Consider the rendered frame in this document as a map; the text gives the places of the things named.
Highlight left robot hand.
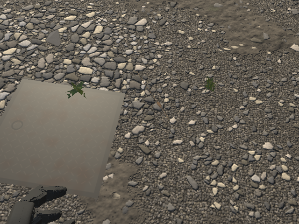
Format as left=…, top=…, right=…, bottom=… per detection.
left=6, top=185, right=76, bottom=224

